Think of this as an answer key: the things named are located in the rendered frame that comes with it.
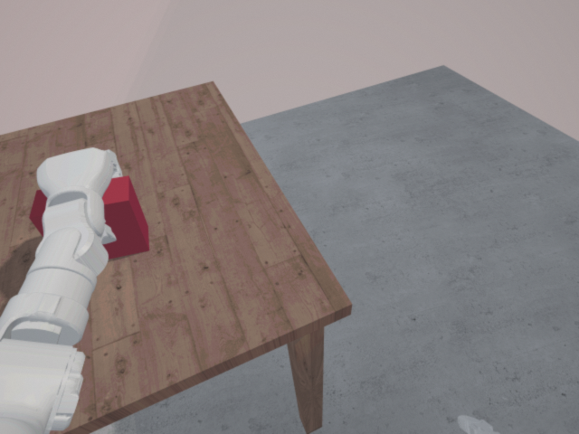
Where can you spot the left robot hand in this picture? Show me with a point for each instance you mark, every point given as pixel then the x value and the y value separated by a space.
pixel 91 168

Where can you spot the left robot forearm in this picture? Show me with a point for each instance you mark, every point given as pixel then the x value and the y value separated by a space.
pixel 51 306

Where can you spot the table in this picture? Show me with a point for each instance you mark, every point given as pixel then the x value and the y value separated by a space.
pixel 231 272

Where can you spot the left robot upper arm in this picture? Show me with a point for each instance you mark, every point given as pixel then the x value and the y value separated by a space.
pixel 39 386

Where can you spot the right robot hand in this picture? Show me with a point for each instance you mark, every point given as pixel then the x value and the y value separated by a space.
pixel 473 426

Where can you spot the sponge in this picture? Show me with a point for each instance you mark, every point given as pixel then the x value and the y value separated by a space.
pixel 122 213

